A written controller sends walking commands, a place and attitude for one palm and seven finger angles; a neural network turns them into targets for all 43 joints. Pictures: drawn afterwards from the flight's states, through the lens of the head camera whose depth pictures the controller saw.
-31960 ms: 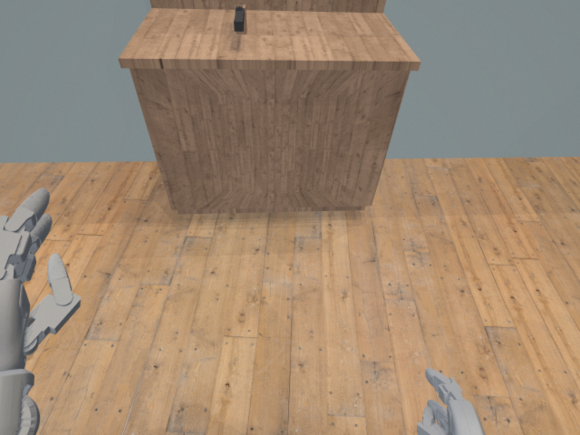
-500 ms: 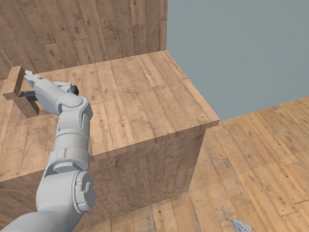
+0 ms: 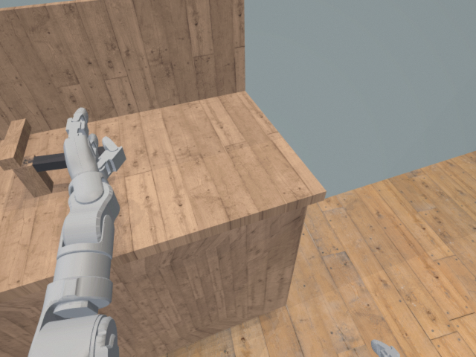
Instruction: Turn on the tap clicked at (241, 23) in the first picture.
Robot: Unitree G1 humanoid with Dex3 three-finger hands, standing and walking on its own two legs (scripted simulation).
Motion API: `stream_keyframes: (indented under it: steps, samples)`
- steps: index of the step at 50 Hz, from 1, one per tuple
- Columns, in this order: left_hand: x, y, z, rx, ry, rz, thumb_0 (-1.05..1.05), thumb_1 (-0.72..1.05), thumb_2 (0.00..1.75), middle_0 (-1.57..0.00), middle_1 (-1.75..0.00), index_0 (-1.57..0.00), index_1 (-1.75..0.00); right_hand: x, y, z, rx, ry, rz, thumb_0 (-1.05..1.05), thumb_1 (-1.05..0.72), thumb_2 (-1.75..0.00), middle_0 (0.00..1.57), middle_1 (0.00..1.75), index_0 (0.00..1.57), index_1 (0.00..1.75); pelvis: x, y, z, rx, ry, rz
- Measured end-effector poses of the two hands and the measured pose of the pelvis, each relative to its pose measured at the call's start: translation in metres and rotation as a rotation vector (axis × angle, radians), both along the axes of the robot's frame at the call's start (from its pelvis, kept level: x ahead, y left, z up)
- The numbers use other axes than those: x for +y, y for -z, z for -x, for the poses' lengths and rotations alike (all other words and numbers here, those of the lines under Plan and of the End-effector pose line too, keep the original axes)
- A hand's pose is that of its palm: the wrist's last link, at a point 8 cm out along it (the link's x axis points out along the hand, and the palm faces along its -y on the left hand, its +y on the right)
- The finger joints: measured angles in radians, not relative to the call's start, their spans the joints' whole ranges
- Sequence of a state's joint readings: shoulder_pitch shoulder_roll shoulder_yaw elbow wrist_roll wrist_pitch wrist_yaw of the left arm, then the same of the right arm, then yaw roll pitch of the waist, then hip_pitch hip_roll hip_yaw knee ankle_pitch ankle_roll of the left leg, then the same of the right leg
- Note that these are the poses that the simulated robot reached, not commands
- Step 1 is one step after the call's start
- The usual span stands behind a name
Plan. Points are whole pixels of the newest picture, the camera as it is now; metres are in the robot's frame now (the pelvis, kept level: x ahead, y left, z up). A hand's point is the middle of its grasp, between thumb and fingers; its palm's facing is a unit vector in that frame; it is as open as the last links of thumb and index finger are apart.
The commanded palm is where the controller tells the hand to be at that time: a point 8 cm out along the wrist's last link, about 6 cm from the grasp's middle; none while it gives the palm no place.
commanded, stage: draw the hand back beside the body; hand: left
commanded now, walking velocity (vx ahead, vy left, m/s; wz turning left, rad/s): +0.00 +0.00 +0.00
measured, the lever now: (104, 155) +0.48 +0.32 +0.09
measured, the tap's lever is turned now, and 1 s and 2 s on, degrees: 80 80 80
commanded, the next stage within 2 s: step back with the hand held close in 1.26 s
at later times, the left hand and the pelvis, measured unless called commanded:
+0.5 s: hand (78, 215) +0.26 +0.24 +0.17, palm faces +0.37 -0.90 -0.21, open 7.6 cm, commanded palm +0.21 +0.29 +0.17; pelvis -0.03 +0.01 +0.00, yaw +0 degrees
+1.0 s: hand (33, 280) +0.17 +0.26 +0.16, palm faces +0.42 -0.85 -0.32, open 7.4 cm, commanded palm +0.12 +0.29 +0.17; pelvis -0.03 +0.02 +0.00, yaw +1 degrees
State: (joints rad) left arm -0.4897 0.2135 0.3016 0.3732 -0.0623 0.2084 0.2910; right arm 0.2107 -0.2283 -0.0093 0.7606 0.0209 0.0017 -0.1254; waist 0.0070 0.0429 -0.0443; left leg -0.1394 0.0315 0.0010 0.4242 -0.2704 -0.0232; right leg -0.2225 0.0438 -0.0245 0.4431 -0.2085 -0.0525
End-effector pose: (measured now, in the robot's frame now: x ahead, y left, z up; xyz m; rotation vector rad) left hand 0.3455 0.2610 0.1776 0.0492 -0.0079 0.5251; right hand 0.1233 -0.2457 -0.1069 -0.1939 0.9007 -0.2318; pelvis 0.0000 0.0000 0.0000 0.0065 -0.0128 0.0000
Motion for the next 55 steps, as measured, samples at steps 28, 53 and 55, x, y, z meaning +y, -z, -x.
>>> stream_keyframes:
  steps: [28, 53, 55]
  samples:
    - [0.030, 0.007, 0.136, -0.157, 0.156, -0.273, 0.02, 0.89, 0.90, -0.19, -0.24, -0.19, -0.25, 0.055, -0.040, -0.025, -0.260, -0.180, -0.079, 0.01, -0.90, -0.90, 0.21, 0.30, 0.20, 0.30, 0.013, -0.004, 0.034, -0.107, 0.004, 0.001]
    - [0.033, 0.003, 0.227, -0.110, 0.102, -0.386, 0.02, 0.89, 0.90, -0.21, -0.30, -0.21, -0.30, 0.052, -0.041, -0.037, -0.280, -0.244, -0.046, 0.01, -0.90, -0.90, 0.21, 0.30, 0.20, 0.30, 0.014, -0.004, 0.027, -0.126, -0.020, 0.008]
    - [0.033, 0.002, 0.229, -0.113, 0.089, -0.389, 0.02, 0.89, 0.90, -0.21, -0.30, -0.21, -0.30, 0.054, -0.041, -0.040, -0.286, -0.255, -0.045, 0.01, -0.90, -0.90, 0.21, 0.30, 0.20, 0.30, 0.014, -0.004, 0.027, -0.128, -0.025, 0.009]
